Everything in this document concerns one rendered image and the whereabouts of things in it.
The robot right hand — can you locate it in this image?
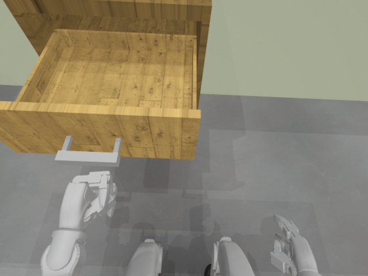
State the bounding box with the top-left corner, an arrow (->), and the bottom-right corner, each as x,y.
270,214 -> 319,276

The cabinet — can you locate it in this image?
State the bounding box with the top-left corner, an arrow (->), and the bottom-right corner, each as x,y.
3,0 -> 212,110

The drawer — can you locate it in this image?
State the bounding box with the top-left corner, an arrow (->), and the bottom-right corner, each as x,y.
0,29 -> 201,160

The left robot thigh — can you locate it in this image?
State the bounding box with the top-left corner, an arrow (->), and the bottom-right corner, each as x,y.
123,242 -> 163,276

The handle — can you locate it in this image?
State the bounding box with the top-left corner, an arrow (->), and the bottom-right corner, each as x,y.
55,136 -> 122,167

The robot left hand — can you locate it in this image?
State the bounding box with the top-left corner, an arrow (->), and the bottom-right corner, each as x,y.
59,171 -> 117,232

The robot right shin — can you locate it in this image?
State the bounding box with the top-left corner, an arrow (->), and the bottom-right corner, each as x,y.
210,237 -> 232,276

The left robot forearm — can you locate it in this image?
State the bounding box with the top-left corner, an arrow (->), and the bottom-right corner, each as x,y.
41,228 -> 88,276

